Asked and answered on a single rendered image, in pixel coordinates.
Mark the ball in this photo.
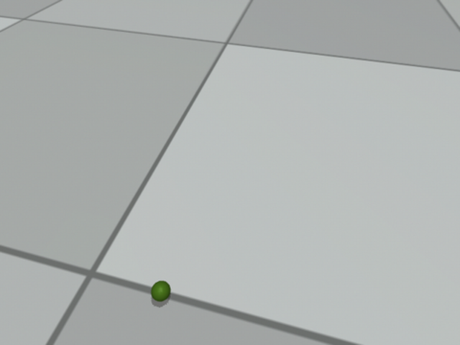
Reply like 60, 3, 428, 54
151, 281, 170, 301

